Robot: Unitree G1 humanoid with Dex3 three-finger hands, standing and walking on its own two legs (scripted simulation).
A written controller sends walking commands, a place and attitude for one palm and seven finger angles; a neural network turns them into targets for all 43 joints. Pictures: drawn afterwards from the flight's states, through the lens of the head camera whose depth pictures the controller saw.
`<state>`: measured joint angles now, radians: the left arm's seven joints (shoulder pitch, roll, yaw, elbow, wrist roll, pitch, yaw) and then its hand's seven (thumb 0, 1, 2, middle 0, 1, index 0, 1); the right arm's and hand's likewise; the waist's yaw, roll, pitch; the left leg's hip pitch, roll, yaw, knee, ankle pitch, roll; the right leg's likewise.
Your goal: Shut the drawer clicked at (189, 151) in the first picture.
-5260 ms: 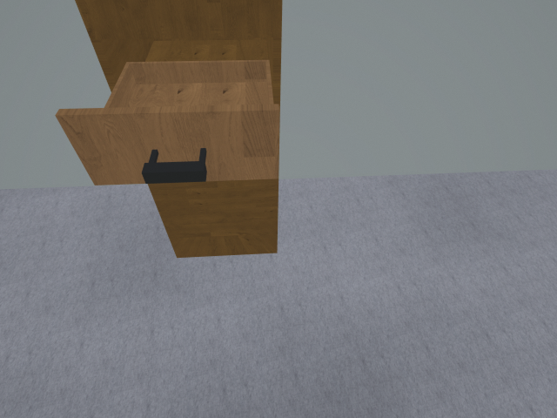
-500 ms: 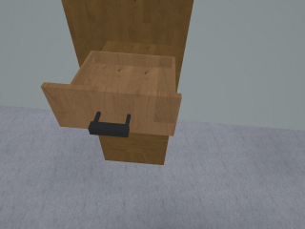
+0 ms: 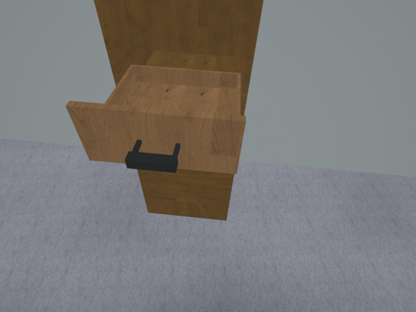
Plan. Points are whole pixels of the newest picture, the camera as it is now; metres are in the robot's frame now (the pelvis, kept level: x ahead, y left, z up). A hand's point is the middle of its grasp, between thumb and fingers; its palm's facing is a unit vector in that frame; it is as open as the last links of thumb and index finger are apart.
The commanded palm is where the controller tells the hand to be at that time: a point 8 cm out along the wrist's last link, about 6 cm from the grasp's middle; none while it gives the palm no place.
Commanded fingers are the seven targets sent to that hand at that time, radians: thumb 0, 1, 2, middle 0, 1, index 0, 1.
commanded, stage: come to a stop and stand still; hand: left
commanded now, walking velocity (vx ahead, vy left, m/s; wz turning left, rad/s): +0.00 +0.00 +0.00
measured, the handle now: (154, 153) +0.43 +0.15 +0.07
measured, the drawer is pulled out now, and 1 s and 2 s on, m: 0.30 0.30 0.30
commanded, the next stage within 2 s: look again from close up in 0.80 s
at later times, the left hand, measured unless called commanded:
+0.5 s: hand out of the picture -0.03 +0.20 -0.16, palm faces +0.03 -0.98 -0.18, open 7.4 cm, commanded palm none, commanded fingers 0.00 0.90 0.90 -0.20 -0.30 -0.20 -0.30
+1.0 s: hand out of the picture -0.11 +0.19 -0.19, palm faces -0.06 -1.00 -0.08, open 7.4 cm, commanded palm none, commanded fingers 0.00 0.90 0.90 -0.20 -0.30 -0.20 -0.30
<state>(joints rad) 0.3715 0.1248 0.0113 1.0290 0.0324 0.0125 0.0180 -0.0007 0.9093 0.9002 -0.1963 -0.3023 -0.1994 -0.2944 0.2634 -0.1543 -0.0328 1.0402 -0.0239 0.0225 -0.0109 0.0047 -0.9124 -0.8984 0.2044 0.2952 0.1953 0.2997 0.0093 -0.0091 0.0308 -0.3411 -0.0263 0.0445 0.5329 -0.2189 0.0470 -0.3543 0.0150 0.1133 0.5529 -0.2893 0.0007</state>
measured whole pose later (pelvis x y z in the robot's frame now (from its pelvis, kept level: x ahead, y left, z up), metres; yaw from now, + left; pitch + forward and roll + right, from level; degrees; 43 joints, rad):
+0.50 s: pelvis -0.09 +0.01 +0.01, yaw -2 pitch -2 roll -1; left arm 0.30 0.19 0.05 0.94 0.03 0.04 0.02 0.00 0.91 0.90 -0.20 -0.30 -0.20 -0.29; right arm 0.36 -0.14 -0.02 1.06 -0.04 0.02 -0.02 0.01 -0.91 -0.90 0.20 0.30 0.19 0.30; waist 0.01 -0.03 -0.04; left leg -0.24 -0.03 0.03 0.52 -0.25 0.08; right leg -0.44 0.03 0.02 1.02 -0.37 0.00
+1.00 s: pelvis -0.07 +0.04 +0.00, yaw -6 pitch -1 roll -1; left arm 0.38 0.13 0.00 1.08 0.02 0.02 0.02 0.00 0.91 0.90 -0.20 -0.30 -0.20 -0.29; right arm 0.26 -0.13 -0.01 1.02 -0.03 -0.02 -0.02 0.00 -0.91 -0.90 0.20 0.29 0.19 0.30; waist 0.01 -0.08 0.08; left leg -0.34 -0.01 0.12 0.59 -0.23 0.09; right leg -0.22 -0.02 -0.01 0.81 -0.52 -0.03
